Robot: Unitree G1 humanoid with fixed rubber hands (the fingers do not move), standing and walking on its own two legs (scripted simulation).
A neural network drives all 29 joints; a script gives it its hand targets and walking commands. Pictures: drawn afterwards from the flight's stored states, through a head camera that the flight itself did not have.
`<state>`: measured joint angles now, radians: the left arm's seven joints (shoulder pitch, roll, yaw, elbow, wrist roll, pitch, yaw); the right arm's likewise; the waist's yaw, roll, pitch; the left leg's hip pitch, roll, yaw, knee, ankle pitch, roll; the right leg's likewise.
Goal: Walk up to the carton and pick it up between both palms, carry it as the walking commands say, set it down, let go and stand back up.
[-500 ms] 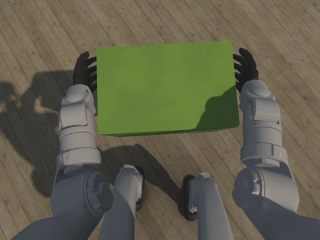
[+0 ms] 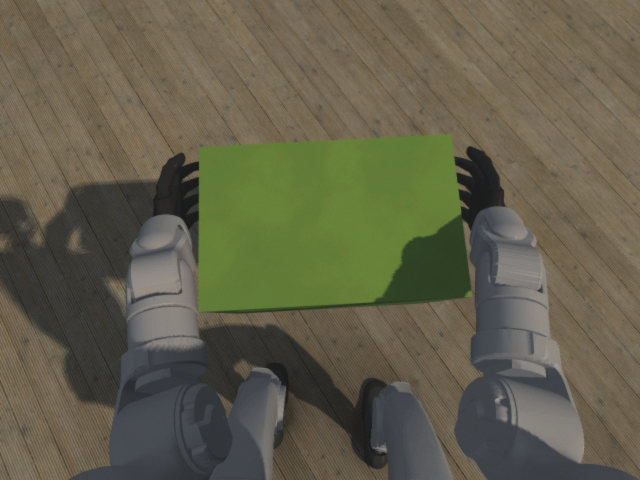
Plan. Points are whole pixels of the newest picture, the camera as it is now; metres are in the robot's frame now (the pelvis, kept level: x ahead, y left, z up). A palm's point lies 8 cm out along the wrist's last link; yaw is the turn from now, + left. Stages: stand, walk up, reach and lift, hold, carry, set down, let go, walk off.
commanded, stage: reach and lift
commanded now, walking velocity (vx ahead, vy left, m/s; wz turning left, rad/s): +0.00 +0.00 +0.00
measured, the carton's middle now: (328, 237) +0.41 +0.03 -0.12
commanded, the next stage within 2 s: none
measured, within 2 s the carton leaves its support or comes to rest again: neither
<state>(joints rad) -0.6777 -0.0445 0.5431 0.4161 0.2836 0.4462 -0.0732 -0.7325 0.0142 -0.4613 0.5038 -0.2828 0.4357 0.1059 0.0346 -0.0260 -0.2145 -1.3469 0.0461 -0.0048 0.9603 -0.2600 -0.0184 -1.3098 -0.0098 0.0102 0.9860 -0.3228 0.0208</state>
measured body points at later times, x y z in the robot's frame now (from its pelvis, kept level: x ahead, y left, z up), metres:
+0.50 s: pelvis +0.02 +0.00 +0.06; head +0.18 +0.01 +0.48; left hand +0.38 +0.22 +0.02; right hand +0.42 -0.17 +0.02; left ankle +0.08 +0.13 -0.65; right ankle +0.05 -0.13 -0.65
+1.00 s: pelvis +0.05 +0.00 +0.10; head +0.11 +0.00 +0.54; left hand +0.36 +0.22 +0.09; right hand +0.40 -0.17 +0.09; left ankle +0.08 +0.13 -0.65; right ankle +0.05 -0.13 -0.65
